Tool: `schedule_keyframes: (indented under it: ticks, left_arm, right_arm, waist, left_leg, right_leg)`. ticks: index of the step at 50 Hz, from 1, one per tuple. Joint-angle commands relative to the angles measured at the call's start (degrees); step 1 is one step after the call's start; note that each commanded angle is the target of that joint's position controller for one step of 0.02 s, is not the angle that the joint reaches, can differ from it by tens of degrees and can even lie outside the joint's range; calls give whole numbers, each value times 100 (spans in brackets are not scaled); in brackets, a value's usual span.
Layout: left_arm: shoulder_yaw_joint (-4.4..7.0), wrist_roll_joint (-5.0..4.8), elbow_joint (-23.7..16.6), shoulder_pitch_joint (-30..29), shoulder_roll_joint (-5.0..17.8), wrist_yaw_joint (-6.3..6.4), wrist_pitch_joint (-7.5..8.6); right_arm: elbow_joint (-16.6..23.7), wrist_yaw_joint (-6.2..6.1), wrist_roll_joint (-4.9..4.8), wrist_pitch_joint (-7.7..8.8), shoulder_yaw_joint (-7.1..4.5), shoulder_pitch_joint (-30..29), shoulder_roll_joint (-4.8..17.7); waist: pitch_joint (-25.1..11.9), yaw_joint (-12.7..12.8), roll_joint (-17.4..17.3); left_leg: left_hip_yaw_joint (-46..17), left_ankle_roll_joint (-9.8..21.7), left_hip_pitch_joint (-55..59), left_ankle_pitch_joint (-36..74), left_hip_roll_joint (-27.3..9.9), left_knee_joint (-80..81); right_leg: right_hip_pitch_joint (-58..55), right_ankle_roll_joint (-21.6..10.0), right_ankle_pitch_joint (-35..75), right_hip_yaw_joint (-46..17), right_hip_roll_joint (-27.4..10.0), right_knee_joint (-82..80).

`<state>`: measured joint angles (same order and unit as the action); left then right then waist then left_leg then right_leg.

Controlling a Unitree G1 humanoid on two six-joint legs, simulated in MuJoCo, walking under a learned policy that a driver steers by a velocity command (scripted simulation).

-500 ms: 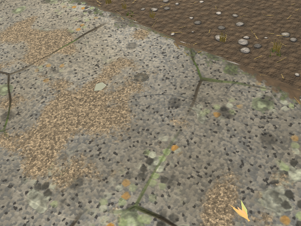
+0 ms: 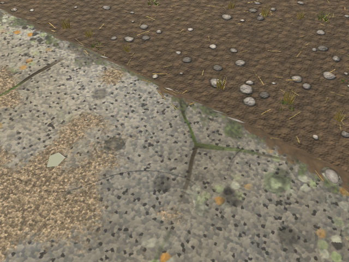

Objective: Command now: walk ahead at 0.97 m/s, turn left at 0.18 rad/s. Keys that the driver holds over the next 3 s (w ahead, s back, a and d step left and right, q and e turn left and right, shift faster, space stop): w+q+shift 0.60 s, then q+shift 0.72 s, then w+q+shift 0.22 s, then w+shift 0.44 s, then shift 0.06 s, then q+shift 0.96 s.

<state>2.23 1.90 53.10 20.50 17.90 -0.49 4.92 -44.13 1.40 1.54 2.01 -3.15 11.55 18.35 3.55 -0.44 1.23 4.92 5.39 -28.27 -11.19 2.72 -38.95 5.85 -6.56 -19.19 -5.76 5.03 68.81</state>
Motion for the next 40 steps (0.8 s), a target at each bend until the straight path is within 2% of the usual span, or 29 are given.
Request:
schedule_keyframes:
  ticks: [1, 2, 3, 5, 6, 7, 9, 12, 14, 15, 16, 17, 18, 19, 20, 21, 22, 23, 24, 26, 28, 31, 33, 35, 36, 37, 38, 39, 40]
  left_arm:
    - [-14, 141, -713, -518, 484, -71, 185]
    - [-69, 231, -817, -530, 359, -104, 114]
    - [-123, 279, -873, -633, 232, -135, 36]
    - [-224, 312, -1128, -1055, 103, -167, -49]
    - [-270, 298, -1299, -1414, 111, -182, -53]
    - [-309, 234, -1474, -1817, 154, -203, -31]
    - [-390, 109, -1683, -2405, 124, -270, 22]
    - [-372, -5, -1788, -2676, 202, -269, 19]
    - [-306, 1, -1834, -2640, 363, -199, 30]
    - [-244, 7, -1791, -2407, 475, -151, 46]
    - [-142, 2, -1650, -1843, 659, -78, 73]
    - [-26, 17, -1404, -850, 844, 18, 101]
    - [148, 130, -1266, 336, 1252, 164, 125]
    - [276, 367, -1237, 683, 1690, 208, 96]
    - [325, 217, -1238, 311, 1596, 190, 20]
    - [216, 156, -1303, -246, 992, 177, 23]
    - [130, 140, -1260, -462, 609, 139, 38]
    - [86, 155, -1149, -442, 443, 135, 48]
    - [47, 122, -1000, -320, 329, 144, 89]
    - [-16, -13, -719, -69, 47, 86, 182]
    - [4, -51, -649, -116, 117, 36, 262]
    - [24, -28, -652, -461, 248, 55, 331]
    - [46, -82, -587, -332, 399, 91, 341]
    - [145, -133, -601, -94, 813, 157, 306]
    - [198, -174, -652, -81, 1008, 195, 236]
    - [501, -457, -1023, -537, 1943, 320, 161]
    - [460, -453, -1132, -774, 1633, 346, 104]
    - [241, -261, -1149, -510, 741, 289, 107]
    - [73, -7, -1493, 444, 389, 216, 224]
  right_arm:
    - [-143, 29, -30, 88, -190, 859, 561]
    - [-261, 23, -4, 109, -108, 863, 387]
    - [-358, 17, -16, 143, -84, 951, 360]
    - [-482, -28, -70, 232, -113, 1222, 465]
    - [-478, -57, -97, 265, -130, 1314, 521]
    - [-445, -74, -104, 284, -158, 1369, 573]
    - [-356, -63, -123, 313, -238, 1323, 679]
    - [-335, -19, -216, 350, -328, 1442, 841]
    - [-355, -51, -216, 315, -355, 1537, 876]
    - [-359, -80, -196, 292, -372, 1555, 931]
    - [-364, -84, -163, 277, -404, 1555, 1062]
    - [-330, -63, -144, 275, -435, 1399, 1176]
    - [-195, -43, -141, 326, -342, 1252, 810]
    - [113, -73, -358, 353, -92, 1705, -264]
    - [252, -84, -337, 263, -56, 1548, 43]
    - [225, -84, -211, 172, -131, 917, 371]
    - [229, -19, -141, 126, -145, 639, 406]
    - [251, 62, -79, 72, -151, 428, 345]
    - [346, 138, -8, -17, -133, 421, 219]
    - [554, 221, 20, -183, -55, 68, -25]
    - [873, 292, 35, -258, 22, -355, -47]
    - [1202, 375, 18, -247, 108, -926, 51]
    - [1265, 449, 67, -187, 184, -1279, 5]
    - [1056, 461, 111, -137, 159, -792, 116]
    - [879, 425, 128, -114, 100, -214, 243]
    - [945, 374, -411, -47, -211, 445, 812]
    - [647, 257, -459, -80, -399, 1267, 1227]
    - [625, 43, -488, -168, -467, 1160, 1415]
    - [1043, -6, -87, -120, -419, 650, 1885]
  waist:
    - [-544, -130, -49]
    - [-367, 98, -179]
    - [-167, 175, -253]
    - [234, 215, -249]
    - [409, 161, -178]
    - [532, 69, -146]
    - [575, -89, -254]
    - [311, -279, -309]
    - [109, -288, -386]
    - [-122, -181, -421]
    - [-573, 76, -403]
    - [-1146, 620, -276]
    - [-1861, 1129, 51]
    - [-2693, 754, 1598]
    - [-2604, 590, 1755]
    - [-1543, 583, 891]
    - [-1016, 513, 327]
    - [-717, 439, 221]
    - [-584, 285, 514]
    - [-339, 188, 464]
    - [-138, 66, 415]
    - [322, -161, 253]
    - [522, -108, -63]
    - [80, -294, 93]
    - [-299, -581, 215]
    - [-821, -1041, 782]
    - [-1224, -1402, 378]
    - [-1080, -1050, -1100]
    - [-2237, -219, -1952]
  left_leg:
    - [-3644, 910, 2429, -2113, -1522, 2575]
    - [-3298, 892, 1895, -1942, -1296, 2628]
    - [-3058, 941, 1533, -1871, -1135, 2759]
    - [-2907, 1151, 1066, -1739, -1107, 3071]
    - [-2857, 1221, 932, -1597, -1122, 3262]
    - [-2727, 1212, 788, -1360, -1075, 3453]
    - [-2301, 962, 477, -639, -774, 3557]
    - [-2247, 702, 785, 364, -805, 3524]
    - [-2294, 555, 1562, 1348, -880, 3024]
    - [-2292, 456, 1879, 2157, -891, 2537]
    - [-2200, 358, 2051, 3163, -803, 1657]
    - [-2011, 240, 1737, 3334, -528, 303]
    - [-1768, 164, 803, 2241, -226, -1498]
    - [-1232, 63, -921, -1820, 339, -3389]
    - [-1061, 163, -1601, -1476, 28, -4159]
    - [-932, 173, -1884, -867, -306, -4145]
    - [-913, 133, -1768, -518, -539, -3816]
    - [-922, 80, -1584, -414, -683, -3630]
    - [-928, 13, -1491, -400, -781, -3539]
    - [-831, -32, -1705, -309, -927, -3524]
    - [-684, -77, -1892, 49, -987, -3301]
    - [-335, -70, -1527, 906, -882, -2066]
    - [377, 7, -657, 1356, -507, -708]
    - [777, 123, 377, 1444, 84, -147]
    - [734, 229, 1110, 1377, 292, -5]
    - [162, 314, 2002, 1257, 196, -97]
    - [-239, 507, 3214, 1815, 110, 424]
    - [-1046, 805, 4412, 3243, -467, 843]
    - [-3772, 1899, 5674, 5771, -1801, 564]
  right_leg:
    - [2824, -78, 617, -99, -650, 870]
    - [2630, 36, 541, -99, -762, 554]
    - [2579, 156, 432, -68, -849, 262]
    - [2928, 445, 344, 102, -1032, -303]
    - [3133, 608, 615, 187, -1128, -740]
    - [3150, 750, 991, 291, -1157, -1386]
    - [2482, 923, 1840, 472, -998, -2703]
    - [1634, 909, 2731, 580, -782, -3470]
    - [1521, 843, 2465, 502, -696, -3843]
    - [1211, 797, 2040, 505, -573, -3972]
    - [519, 719, 1397, 572, -388, -3981]
    - [-645, 651, 1021, 620, -421, -3950]
    - [-2026, 489, -457, -320, -1440, -3908]
    - [-3372, 35, -2665, -3238, -3287, -4751]
    - [-2910, -201, -3559, -4599, -3327, -5613]
    - [-2093, -81, -2923, -3434, -2932, -5551]
    - [-1426, -1, -1537, -2322, -2660, -5426]
    - [-958, 131, -498, -1527, -2373, -5475]
    - [-686, 172, 20, -1043, -2270, -5500]
    - [-534, 323, 859, -254, -2095, -5626]
    - [-316, 309, 1722, 352, -2134, -5833]
    - [188, 420, 2778, 1427, -1805, -6124]
    - [347, 513, 4287, 1994, -1532, -5976]
    - [-24, 602, 6380, 2111, -1529, -4941]
    - [-36, 631, 6980, 2052, -1644, -4028]
    - [37, 701, 7474, 1686, -1761, -3207]
    - [582, 852, 6144, 1652, -1539, -1805]
    - [2023, 1170, 46, 1676, -511, 421]
    - [3377, 1322, -1788, 550, -2, 2481]
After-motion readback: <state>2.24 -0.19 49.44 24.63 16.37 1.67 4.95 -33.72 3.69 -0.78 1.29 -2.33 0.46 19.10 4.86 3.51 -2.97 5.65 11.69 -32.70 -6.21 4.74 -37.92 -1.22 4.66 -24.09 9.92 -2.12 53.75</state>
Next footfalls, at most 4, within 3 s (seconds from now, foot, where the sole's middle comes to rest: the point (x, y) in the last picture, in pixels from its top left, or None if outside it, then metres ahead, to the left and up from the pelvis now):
0.36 right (210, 233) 0.56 -0.12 -0.75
0.78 left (125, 169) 0.84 0.23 -0.75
1.20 right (122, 125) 1.09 0.26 -0.75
1.62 left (126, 172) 0.83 0.22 -0.75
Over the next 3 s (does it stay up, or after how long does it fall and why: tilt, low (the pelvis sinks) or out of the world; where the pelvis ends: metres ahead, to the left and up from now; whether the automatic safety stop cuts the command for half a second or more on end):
stays up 0.88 0.90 0.02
